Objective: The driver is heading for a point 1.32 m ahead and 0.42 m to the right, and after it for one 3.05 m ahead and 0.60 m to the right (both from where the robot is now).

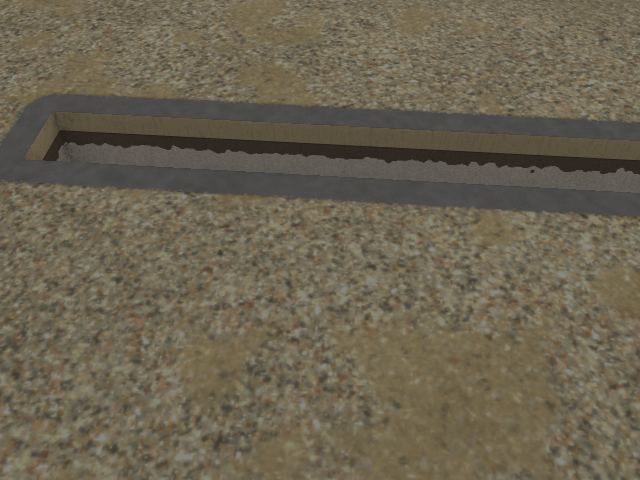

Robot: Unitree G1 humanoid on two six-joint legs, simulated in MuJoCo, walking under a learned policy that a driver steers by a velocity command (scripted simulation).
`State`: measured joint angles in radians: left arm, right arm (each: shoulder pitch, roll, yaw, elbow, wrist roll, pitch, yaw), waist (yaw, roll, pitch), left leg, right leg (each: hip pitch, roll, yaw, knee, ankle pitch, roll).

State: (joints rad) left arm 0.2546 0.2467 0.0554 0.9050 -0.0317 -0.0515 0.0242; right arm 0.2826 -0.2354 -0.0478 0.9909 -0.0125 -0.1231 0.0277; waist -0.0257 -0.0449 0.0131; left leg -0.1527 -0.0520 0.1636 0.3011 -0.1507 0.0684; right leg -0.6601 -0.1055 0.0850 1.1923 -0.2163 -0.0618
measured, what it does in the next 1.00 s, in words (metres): walks ahead, turning right: right foot, then left foot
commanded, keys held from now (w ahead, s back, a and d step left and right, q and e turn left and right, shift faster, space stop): w+e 0.74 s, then w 0.26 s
